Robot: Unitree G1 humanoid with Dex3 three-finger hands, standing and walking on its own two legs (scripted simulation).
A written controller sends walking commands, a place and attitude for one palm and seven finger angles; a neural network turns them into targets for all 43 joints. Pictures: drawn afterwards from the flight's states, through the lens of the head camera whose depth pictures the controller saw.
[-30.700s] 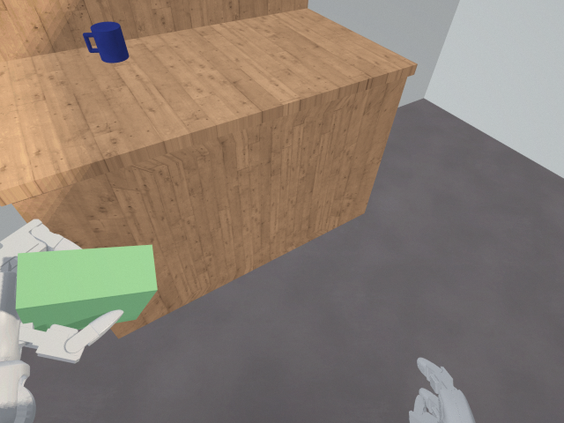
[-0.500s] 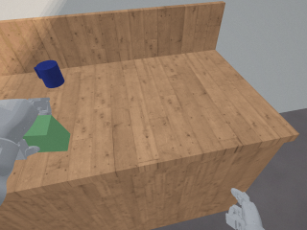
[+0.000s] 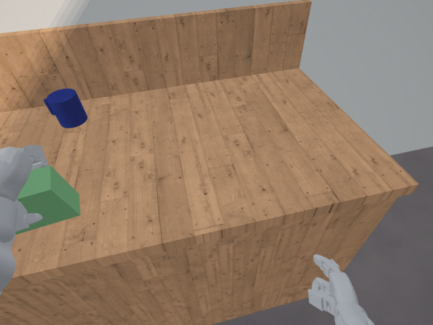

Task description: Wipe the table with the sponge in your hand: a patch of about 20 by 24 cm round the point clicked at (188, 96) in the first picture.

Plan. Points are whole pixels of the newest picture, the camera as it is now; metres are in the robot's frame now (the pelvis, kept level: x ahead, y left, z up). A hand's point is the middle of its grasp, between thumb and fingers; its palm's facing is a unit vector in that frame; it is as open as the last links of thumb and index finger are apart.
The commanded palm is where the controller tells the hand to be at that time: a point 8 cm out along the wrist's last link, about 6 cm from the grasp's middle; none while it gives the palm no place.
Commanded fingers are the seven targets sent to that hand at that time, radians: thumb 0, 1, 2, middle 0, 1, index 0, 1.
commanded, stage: lower the sponge onto the table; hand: left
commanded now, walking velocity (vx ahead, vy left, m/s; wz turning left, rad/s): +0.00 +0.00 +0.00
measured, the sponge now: (30, 207) +0.23 +0.39 +0.11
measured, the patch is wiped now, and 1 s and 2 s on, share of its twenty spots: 0.05 0.35 0.60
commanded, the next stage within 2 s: wipe forward along the first lane in 0.18 s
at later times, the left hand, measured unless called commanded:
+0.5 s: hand (29, 211) +0.22 +0.38 +0.11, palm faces -0.06 -0.03 -1.00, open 9.0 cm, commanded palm +0.21 +0.36 +0.17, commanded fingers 0.00 0.10 1.30 -1.20 -1.60 -1.20 -1.60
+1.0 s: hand (41, 186) +0.27 +0.40 +0.11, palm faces -0.04 -0.03 -1.00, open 9.1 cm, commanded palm +0.26 +0.39 +0.15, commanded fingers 0.00 0.10 1.30 -1.20 -1.60 -1.20 -1.60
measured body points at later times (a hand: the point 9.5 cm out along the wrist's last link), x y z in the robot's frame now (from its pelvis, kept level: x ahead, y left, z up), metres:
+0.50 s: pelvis +0.01 -0.01 +0.00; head +0.01 -0.03 +0.45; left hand +0.22 +0.38 +0.16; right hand +0.23 -0.23 -0.10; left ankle +0.02 +0.10 -0.74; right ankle +0.01 -0.12 -0.74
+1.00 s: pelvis +0.01 +0.00 +0.00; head +0.02 -0.01 +0.44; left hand +0.27 +0.40 +0.16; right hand +0.20 -0.23 -0.11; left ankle +0.02 +0.10 -0.74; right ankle +0.01 -0.12 -0.74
